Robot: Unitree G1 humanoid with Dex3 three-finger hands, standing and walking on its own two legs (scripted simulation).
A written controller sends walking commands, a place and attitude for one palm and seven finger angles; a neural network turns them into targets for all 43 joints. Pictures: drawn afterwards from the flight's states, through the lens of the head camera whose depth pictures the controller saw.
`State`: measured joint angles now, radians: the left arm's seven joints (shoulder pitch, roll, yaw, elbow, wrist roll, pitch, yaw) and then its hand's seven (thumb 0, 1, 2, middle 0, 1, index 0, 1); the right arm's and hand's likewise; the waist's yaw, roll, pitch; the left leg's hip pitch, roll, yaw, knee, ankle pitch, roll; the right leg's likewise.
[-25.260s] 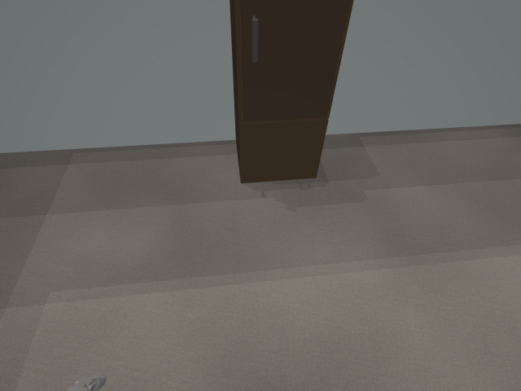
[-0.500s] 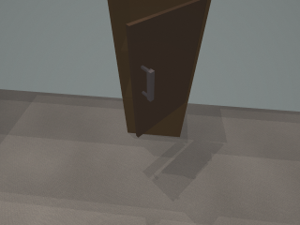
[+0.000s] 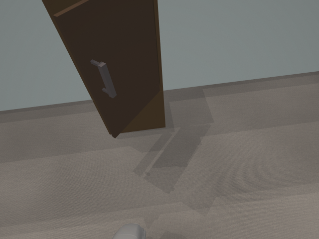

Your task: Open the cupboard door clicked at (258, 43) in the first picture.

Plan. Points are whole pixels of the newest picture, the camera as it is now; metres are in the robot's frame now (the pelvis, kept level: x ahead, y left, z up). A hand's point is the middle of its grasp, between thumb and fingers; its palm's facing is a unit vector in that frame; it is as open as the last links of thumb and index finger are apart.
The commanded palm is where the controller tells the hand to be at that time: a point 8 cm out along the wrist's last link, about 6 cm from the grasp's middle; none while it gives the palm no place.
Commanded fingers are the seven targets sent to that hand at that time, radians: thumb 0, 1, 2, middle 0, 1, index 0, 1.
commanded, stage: walk to a spot facing it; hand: left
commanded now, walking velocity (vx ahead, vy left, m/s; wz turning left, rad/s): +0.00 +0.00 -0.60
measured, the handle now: (103, 79) +0.59 +0.26 +0.02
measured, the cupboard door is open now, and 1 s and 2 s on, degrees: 48 48 48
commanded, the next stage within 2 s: none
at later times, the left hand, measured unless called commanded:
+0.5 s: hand out of the picture +0.07 +0.23 -0.16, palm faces -0.17 -0.96 -0.24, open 7.4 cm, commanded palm none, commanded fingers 0.00 0.90 0.90 -0.20 -0.30 -0.20 -0.30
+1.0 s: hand (123, 189) +0.27 +0.16 -0.16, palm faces -0.60 -0.77 -0.23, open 7.4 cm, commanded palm none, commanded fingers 0.00 0.90 0.90 -0.20 -0.30 -0.20 -0.30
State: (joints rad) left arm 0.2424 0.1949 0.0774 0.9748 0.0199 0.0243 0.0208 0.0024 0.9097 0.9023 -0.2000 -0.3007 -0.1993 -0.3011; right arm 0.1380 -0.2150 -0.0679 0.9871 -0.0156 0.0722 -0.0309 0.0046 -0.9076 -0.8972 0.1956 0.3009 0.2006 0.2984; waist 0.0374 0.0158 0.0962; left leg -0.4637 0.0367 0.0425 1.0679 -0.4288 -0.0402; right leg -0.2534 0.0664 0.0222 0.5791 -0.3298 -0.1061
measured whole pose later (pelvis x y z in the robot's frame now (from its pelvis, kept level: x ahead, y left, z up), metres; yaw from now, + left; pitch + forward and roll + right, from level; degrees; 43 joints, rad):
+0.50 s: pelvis +0.03 +0.04 +0.01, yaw -16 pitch +2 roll +1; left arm 0.32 0.21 0.07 0.94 0.03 0.03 0.02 0.00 0.90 0.90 -0.21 -0.30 -0.20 -0.30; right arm 0.06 -0.19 -0.05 0.87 0.00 0.06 -0.03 0.01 -0.91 -0.90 0.19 0.30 0.20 0.30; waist 0.07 -0.03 0.09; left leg -0.47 -0.02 -0.07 0.89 -0.40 -0.06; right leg -0.21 0.17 0.29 0.45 -0.24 -0.07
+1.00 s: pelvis +0.05 +0.06 +0.00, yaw -36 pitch +2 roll -1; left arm 0.10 0.25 0.07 0.89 0.02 0.06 -0.04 0.01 0.91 0.90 -0.20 -0.30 -0.20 -0.30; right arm 0.31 -0.22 -0.03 0.92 -0.03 0.02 -0.03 0.00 -0.90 -0.90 0.20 0.30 0.20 0.30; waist -0.03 0.00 0.10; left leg -0.22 0.12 0.21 0.55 -0.34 -0.02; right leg -0.38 -0.03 -0.06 0.74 -0.39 0.03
